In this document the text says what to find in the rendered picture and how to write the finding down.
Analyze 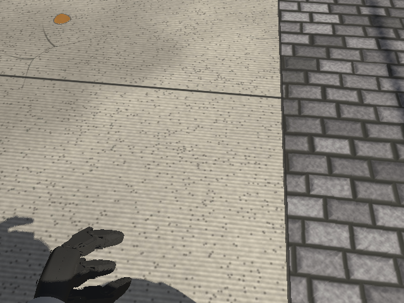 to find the left robot hand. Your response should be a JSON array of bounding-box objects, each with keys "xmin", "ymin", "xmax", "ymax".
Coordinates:
[{"xmin": 34, "ymin": 227, "xmax": 132, "ymax": 303}]

